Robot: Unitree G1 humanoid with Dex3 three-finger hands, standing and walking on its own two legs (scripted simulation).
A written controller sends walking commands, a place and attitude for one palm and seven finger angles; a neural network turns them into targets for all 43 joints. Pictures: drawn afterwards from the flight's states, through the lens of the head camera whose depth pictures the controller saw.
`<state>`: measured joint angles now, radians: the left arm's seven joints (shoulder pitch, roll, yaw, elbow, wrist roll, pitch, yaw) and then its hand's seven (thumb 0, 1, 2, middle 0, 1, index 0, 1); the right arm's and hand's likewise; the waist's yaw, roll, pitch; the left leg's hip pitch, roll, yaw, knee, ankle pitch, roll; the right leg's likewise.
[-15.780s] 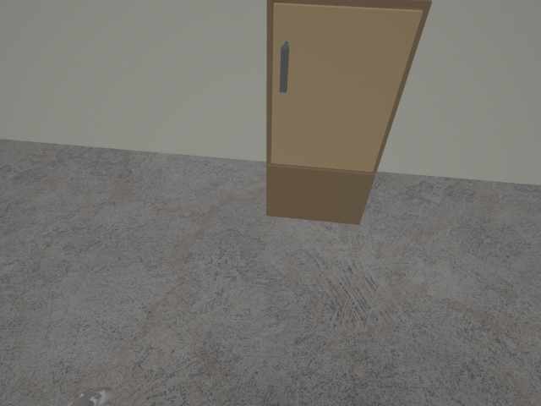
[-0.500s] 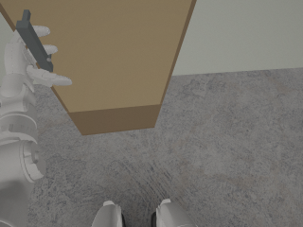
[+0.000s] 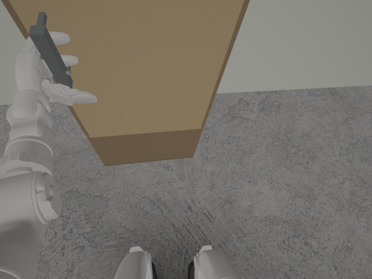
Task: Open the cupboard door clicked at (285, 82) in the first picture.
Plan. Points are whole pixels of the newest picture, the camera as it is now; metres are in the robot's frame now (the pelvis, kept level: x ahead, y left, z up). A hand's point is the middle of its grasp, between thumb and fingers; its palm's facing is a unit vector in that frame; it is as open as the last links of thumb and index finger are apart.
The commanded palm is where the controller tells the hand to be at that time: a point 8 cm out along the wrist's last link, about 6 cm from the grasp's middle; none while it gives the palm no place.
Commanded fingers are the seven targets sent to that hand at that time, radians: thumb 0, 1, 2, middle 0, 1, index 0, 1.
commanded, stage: close the thumb around the handle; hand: left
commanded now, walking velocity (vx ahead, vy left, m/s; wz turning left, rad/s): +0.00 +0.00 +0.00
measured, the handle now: (55, 53) +0.57 +0.23 +0.09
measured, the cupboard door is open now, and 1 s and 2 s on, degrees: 0 6 44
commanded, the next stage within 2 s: pull the door open along its arc in 0.60 s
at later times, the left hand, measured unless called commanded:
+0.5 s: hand (68, 75) +0.51 +0.20 +0.08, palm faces +0.07 -1.00 -0.02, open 6.0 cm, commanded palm +0.49 +0.23 +0.08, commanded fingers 0.00 0.90 0.90 -0.40 -1.35 -0.40 -1.35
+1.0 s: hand (69, 87) +0.48 +0.19 +0.08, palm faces +0.04 -1.00 +0.00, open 5.7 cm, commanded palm +0.43 +0.23 +0.08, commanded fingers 0.00 0.90 0.90 -0.40 -1.35 -0.40 -1.35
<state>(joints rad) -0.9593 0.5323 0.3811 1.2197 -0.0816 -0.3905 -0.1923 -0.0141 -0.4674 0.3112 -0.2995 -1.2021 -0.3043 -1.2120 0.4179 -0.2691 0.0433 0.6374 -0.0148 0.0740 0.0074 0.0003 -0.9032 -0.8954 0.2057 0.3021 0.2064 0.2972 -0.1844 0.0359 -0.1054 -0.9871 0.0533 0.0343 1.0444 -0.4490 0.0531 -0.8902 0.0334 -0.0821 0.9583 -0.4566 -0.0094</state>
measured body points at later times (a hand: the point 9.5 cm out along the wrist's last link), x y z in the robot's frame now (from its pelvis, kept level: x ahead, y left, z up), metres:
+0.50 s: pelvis +0.00 +0.00 +0.00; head +0.13 +0.02 +0.43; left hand +0.50 +0.25 +0.08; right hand +0.00 -0.27 -0.10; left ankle +0.02 +0.08 -0.67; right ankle -0.01 -0.12 -0.67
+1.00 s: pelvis +0.01 +0.00 +0.01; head +0.11 +0.01 +0.45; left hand +0.48 +0.25 +0.08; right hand +0.01 -0.27 -0.10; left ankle +0.02 +0.08 -0.67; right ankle -0.01 -0.12 -0.67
